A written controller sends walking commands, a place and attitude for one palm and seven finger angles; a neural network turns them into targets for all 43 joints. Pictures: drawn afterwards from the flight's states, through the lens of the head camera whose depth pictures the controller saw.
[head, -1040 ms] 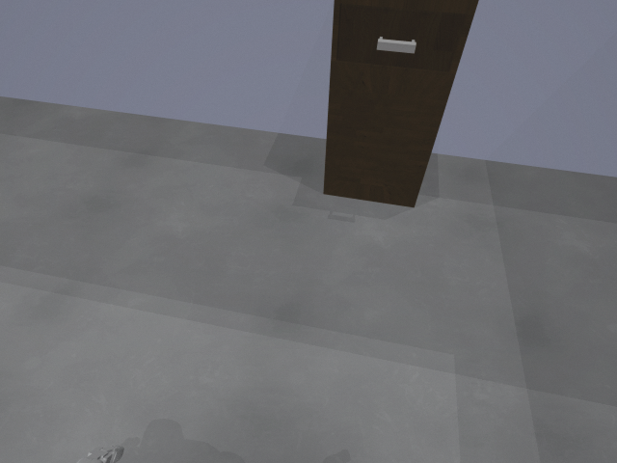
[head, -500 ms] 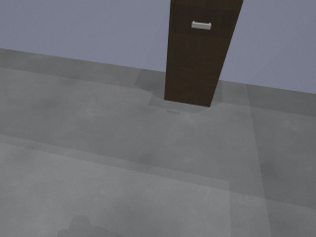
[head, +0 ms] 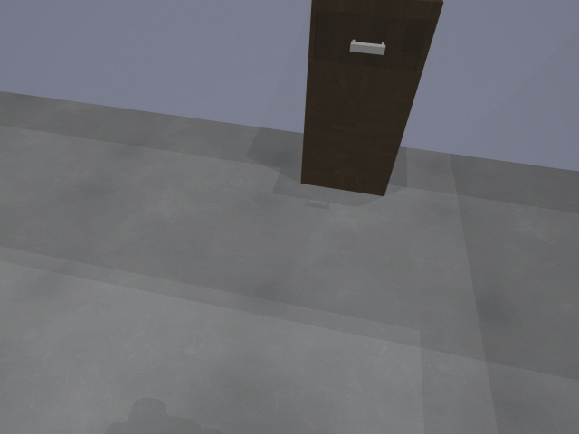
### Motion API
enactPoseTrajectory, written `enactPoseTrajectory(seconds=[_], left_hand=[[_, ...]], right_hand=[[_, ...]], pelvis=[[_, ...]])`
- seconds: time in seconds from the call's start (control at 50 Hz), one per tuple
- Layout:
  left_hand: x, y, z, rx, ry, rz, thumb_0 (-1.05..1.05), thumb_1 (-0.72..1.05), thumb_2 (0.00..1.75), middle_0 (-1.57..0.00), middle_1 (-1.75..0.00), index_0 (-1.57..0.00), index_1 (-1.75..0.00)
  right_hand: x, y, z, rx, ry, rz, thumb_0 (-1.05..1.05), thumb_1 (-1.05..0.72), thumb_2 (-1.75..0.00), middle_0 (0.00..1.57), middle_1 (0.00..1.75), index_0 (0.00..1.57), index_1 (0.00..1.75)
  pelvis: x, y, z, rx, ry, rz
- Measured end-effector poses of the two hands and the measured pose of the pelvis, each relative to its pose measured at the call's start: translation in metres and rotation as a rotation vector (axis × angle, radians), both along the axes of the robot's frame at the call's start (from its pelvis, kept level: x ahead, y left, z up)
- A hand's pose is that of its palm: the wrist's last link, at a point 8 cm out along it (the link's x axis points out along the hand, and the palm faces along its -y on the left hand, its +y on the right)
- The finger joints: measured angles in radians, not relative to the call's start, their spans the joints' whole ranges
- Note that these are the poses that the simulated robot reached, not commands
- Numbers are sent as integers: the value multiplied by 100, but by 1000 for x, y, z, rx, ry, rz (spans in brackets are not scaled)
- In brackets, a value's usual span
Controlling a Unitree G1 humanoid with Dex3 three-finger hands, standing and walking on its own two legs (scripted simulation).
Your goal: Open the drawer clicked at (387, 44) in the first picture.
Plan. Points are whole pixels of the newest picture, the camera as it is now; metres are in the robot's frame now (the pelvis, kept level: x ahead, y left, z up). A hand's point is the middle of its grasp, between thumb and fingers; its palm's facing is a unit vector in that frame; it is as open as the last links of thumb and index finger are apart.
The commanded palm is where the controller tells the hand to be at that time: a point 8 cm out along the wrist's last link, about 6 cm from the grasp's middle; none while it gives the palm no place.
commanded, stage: stand and wait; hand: left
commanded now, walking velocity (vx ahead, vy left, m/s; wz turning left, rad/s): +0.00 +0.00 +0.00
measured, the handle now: (367, 45) +1.39 -0.21 -0.03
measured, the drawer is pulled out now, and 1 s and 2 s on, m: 0.00 0.00 0.00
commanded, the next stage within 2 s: look at it before walking up in 0.02 s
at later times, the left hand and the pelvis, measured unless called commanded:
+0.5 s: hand out of the picture +0.07 +0.25 -0.16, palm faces -0.01 -0.94 -0.34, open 7.4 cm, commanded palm none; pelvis +0.01 +0.00 +0.00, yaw +0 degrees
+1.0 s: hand out of the picture +0.06 +0.19 -0.18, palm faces -0.08 -0.97 -0.24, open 7.4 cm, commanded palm none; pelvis +0.05 -0.02 -0.02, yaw -7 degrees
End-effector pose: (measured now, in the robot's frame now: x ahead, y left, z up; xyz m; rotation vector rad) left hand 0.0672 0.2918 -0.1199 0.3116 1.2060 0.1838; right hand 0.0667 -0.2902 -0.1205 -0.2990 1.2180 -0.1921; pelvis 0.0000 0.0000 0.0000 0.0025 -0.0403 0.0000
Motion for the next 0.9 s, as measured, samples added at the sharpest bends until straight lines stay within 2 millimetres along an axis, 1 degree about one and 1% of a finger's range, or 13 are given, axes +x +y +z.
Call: enactPoseTrajectory(seconds=[0.3,0.52,0.66,0.78,0.84,0.9], left_hand=[[-5,-1,-1,-1,25,11,0,91,90,-20,-30,-20,-30],[2,-2,1,5,8,15,0,91,90,-20,-30,-20,-30],[5,-3,3,7,2,13,0,91,90,-20,-30,-20,-30],[5,-7,1,6,13,18,0,91,90,-20,-30,-20,-30],[0,-15,-6,-16,48,16,0,91,90,-20,-30,-20,-30],[-6,-27,-15,-50,94,8,0,91,90,-20,-30,-20,-30]], right_hand=[[8,-2,1,-4,2,7,1,-91,-90,20,30,20,30],[20,-4,3,-5,-17,17,1,-91,-90,20,30,20,30],[23,-6,3,-4,-20,23,1,-91,-90,20,30,20,30],[20,-5,0,-3,-6,19,1,-91,-90,20,30,20,30],[14,1,-6,15,3,-5,1,-91,-90,20,30,20,30],[3,8,-14,44,17,-45,1,-91,-90,20,30,20,30]], pelvis=[[4,-1,1,-1,2,2],[8,-4,1,0,-2,5],[8,-6,2,0,0,7],[10,-7,1,-1,5,-2],[16,-7,-2,0,11,-29],[25,-9,-6,1,20,-59]])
